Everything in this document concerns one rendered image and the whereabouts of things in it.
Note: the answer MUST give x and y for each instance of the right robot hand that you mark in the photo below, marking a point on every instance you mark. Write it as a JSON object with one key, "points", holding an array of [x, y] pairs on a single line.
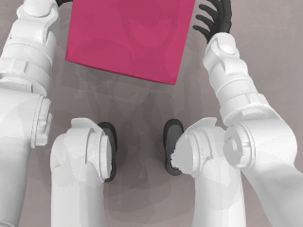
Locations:
{"points": [[221, 18]]}

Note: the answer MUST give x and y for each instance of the left robot shin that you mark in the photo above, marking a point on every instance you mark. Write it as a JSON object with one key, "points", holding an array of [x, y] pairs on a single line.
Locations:
{"points": [[76, 123]]}

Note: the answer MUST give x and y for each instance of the robot left thigh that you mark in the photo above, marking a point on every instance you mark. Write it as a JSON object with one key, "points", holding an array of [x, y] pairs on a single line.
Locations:
{"points": [[77, 182]]}

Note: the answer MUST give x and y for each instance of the right robot upper arm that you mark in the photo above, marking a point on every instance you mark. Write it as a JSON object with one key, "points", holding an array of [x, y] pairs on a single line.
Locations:
{"points": [[264, 150]]}

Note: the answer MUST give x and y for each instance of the left robot forearm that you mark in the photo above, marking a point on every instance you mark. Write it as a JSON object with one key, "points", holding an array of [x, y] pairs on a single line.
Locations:
{"points": [[30, 48]]}

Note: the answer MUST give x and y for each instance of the left robot upper arm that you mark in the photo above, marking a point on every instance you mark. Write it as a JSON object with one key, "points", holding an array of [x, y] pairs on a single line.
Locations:
{"points": [[25, 123]]}

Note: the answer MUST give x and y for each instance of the carton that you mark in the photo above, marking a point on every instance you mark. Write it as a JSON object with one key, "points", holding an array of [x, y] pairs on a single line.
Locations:
{"points": [[142, 39]]}

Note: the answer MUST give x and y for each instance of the right robot forearm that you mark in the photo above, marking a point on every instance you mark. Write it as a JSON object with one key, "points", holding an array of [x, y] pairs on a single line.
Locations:
{"points": [[233, 87]]}

